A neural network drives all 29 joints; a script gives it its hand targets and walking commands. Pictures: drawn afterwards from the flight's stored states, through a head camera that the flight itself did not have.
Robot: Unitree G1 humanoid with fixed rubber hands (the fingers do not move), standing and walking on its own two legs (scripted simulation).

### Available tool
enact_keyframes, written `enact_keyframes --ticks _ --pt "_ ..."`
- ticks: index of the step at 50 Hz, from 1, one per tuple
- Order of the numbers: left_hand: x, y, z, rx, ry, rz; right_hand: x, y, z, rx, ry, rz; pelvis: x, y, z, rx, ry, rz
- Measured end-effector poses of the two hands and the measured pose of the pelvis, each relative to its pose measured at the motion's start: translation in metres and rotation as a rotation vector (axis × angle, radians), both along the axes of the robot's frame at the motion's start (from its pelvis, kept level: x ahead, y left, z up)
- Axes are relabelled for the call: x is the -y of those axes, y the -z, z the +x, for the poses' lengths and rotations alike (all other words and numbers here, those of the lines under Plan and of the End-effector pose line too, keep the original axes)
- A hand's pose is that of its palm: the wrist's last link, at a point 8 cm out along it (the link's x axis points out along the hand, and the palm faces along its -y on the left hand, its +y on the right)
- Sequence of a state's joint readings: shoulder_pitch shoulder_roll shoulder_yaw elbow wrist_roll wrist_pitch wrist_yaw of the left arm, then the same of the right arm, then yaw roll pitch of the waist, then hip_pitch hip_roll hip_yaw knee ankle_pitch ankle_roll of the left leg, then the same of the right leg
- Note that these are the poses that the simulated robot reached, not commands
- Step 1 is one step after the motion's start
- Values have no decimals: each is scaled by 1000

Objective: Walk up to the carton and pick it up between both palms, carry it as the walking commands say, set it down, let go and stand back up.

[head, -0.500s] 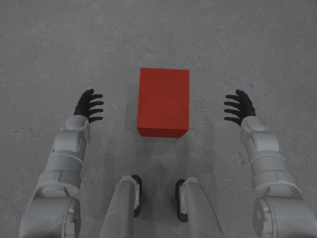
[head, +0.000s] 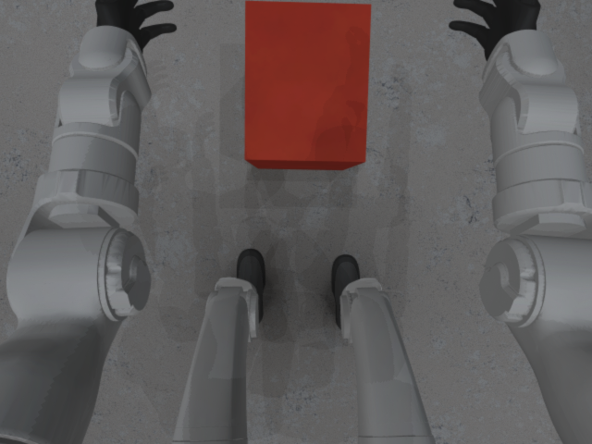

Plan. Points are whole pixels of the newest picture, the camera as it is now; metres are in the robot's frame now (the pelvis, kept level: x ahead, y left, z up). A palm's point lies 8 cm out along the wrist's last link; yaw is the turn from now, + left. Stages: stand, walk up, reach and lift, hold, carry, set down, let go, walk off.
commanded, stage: reach and lift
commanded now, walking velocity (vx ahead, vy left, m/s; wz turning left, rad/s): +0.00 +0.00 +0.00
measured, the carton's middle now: (303, 102) +0.58 -0.01 -0.52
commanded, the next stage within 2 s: none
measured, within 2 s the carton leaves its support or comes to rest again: neither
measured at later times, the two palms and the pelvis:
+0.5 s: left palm (161, 55) +0.56 +0.18 -0.20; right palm (461, 64) +0.55 -0.21 -0.20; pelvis -0.03 +0.00 -0.06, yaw -1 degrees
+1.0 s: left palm (196, 99) +0.55 +0.18 -0.37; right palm (407, 107) +0.53 -0.19 -0.36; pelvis -0.04 +0.00 -0.21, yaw -2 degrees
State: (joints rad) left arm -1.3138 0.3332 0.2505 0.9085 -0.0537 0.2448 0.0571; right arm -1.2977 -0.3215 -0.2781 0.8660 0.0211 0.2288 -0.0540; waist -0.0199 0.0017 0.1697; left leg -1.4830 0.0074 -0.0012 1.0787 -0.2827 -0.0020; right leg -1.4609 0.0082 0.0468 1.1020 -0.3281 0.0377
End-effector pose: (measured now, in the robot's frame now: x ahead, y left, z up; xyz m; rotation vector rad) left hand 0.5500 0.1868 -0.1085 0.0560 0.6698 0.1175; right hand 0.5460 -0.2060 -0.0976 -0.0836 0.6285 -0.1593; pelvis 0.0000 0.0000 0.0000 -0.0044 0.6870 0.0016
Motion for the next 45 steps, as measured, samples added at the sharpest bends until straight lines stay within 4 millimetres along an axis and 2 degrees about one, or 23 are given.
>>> enact_keyframes --ticks 7,11,16,19,25,29,33,36,39,45 --pt "-2 19 13 46 3 5 -4 20 16 31 -18 12 -1 -9 5 61 16 2" --pt "-5 33 12 61 18 25 -8 43 11 33 -15 30 -2 -13 0 139 20 0" --pt "1 59 7 12 20 -4 -13 72 -1 -12 -12 34 -3 1 -4 115 20 1" --pt "5 68 9 48 8 -12 -11 75 -1 17 3 22 -3 16 -11 118 21 8" --pt "6 94 10 54 4 7 0 98 3 25 31 3 -3 61 -27 125 11 -2" --pt "1 132 0 -18 -10 12 -1 133 -2 -29 21 22 -3 97 -32 81 15 1" --pt "1 163 -3 23 -9 18 -11 161 -5 14 6 28 -2 123 -41 137 20 -3" --pt "3 188 -4 -3 -9 18 -14 190 -7 -30 14 22 -1 145 -44 121 18 -5" --pt "5 205 -3 -4 -12 19 -16 210 -8 -38 20 17 -1 163 -45 116 18 -6" --pt "7 233 -4 -26 -15 14 -17 237 -8 -45 12 8 -1 190 -42 131 20 -3"
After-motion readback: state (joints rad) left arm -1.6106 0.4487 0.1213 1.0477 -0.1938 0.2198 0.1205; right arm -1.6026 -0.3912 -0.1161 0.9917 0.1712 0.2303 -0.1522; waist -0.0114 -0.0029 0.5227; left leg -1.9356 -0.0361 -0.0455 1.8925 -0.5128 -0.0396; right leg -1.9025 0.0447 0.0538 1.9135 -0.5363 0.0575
